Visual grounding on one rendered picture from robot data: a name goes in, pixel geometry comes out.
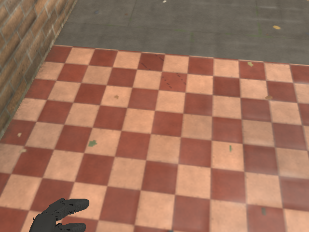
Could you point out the robot left hand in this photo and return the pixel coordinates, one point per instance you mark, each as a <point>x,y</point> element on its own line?
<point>46,221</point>

